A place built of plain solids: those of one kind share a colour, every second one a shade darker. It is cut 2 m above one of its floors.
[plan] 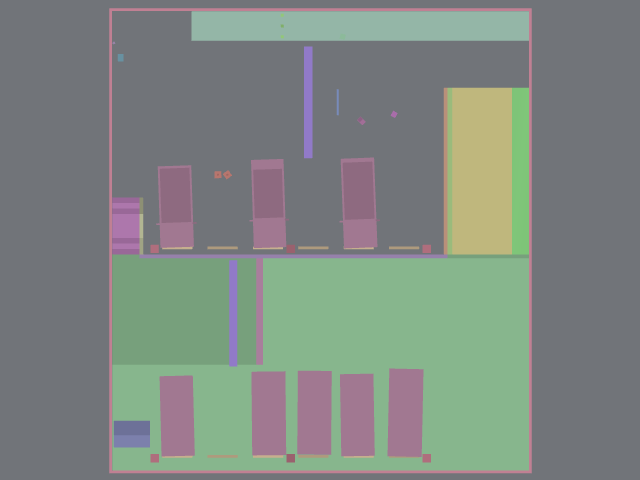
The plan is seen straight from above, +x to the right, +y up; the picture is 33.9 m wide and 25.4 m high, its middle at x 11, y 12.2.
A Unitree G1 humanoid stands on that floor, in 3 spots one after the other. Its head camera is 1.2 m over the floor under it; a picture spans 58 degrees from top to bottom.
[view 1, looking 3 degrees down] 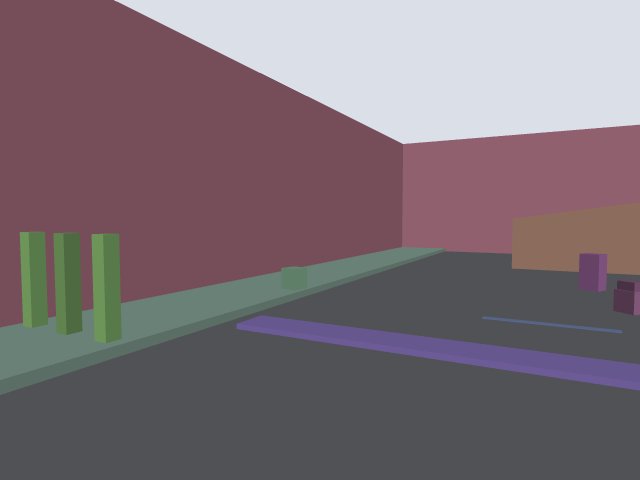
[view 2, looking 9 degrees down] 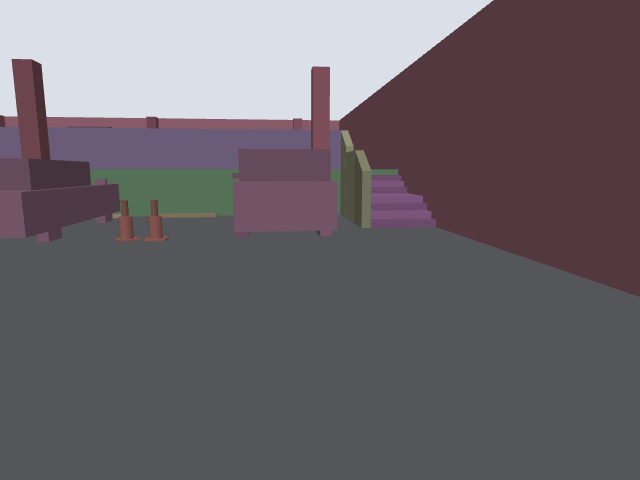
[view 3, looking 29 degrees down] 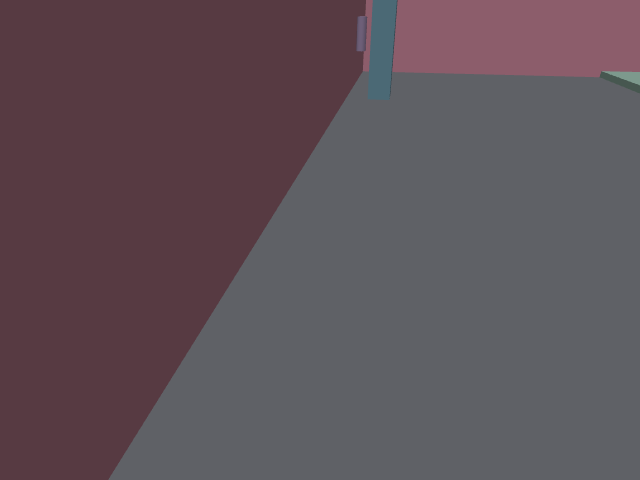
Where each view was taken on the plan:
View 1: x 6.51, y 19.48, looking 28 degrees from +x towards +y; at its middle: wall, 10.29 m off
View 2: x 3.50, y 23.52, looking -96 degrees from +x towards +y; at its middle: ground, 7.67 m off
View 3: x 0.72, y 15.45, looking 100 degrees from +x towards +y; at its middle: ground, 2.48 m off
